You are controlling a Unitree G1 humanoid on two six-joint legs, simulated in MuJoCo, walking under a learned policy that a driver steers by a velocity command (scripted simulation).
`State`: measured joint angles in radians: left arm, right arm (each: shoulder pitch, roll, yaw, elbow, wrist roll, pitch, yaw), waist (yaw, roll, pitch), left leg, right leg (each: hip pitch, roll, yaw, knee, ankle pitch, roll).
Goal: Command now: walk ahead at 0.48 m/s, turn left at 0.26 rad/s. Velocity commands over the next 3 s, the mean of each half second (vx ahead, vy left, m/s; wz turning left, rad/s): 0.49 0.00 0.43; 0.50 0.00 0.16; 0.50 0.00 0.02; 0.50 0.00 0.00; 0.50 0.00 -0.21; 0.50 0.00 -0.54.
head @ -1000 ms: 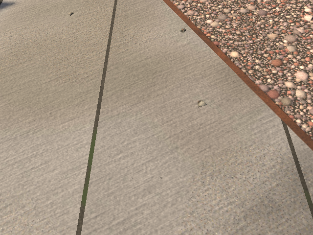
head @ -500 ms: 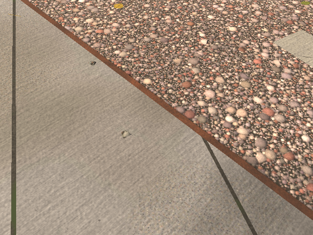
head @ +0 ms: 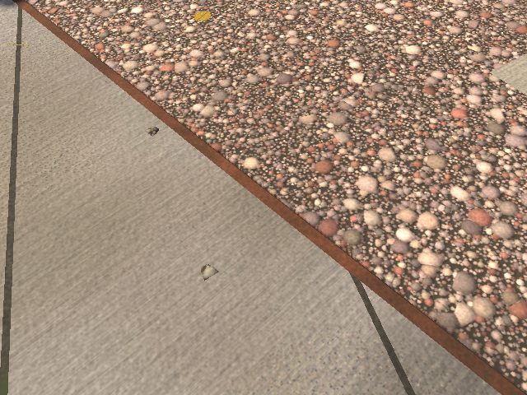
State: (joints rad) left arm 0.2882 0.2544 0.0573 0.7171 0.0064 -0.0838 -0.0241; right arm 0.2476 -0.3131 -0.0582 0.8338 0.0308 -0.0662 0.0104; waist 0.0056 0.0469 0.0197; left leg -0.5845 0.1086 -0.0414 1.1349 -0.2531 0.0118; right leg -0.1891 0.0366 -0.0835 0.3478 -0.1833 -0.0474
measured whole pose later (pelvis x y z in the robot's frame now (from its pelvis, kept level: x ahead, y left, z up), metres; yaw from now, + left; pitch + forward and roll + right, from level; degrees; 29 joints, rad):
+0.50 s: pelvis +0.28 +0.07 -0.01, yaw +16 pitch +2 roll +0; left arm 0.20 0.30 0.05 0.71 0.00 -0.11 0.01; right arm 0.24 -0.29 -0.07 0.71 0.01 -0.05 0.03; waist -0.01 -0.02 0.06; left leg -0.34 -0.10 -0.01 0.45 -0.15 0.10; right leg -0.47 -0.10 0.07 1.20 -0.35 0.02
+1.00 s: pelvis +0.58 +0.08 -0.01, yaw +20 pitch +1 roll +0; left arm 0.25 0.27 0.05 0.74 0.00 -0.10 -0.03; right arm 0.29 -0.30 -0.05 0.76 0.01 -0.06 0.01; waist 0.01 0.04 0.02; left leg -0.45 0.02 -0.04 1.14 -0.34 0.04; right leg -0.30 0.04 -0.04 0.45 -0.18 -0.05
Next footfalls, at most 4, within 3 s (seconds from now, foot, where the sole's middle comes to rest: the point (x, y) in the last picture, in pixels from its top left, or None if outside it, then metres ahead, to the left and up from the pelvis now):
0.34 left None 0.35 0.16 -0.78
0.84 right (278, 324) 0.68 0.02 -0.78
1.38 left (172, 256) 0.90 0.34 -0.78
1.92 right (221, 170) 1.25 0.21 -0.78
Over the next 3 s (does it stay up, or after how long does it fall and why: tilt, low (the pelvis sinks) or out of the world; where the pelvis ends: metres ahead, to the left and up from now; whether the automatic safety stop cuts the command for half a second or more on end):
stays up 1.59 0.37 -0.03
